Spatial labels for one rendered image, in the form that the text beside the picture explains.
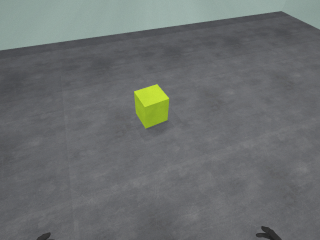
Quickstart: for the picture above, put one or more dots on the carton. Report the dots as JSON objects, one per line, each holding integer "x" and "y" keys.
{"x": 151, "y": 105}

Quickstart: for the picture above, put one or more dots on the robot right hand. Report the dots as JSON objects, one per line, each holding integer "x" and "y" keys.
{"x": 269, "y": 234}

